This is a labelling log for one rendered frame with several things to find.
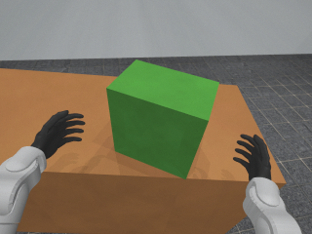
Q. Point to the carton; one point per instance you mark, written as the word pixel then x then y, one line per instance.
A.
pixel 159 115

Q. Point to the left robot forearm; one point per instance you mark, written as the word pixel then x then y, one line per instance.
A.
pixel 18 175

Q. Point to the left robot hand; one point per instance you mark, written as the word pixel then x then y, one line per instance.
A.
pixel 53 134

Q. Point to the right robot forearm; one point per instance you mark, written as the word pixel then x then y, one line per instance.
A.
pixel 266 209

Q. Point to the pedestal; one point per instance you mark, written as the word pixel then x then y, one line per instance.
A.
pixel 89 188

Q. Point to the right robot hand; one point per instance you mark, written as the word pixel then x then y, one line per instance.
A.
pixel 259 161

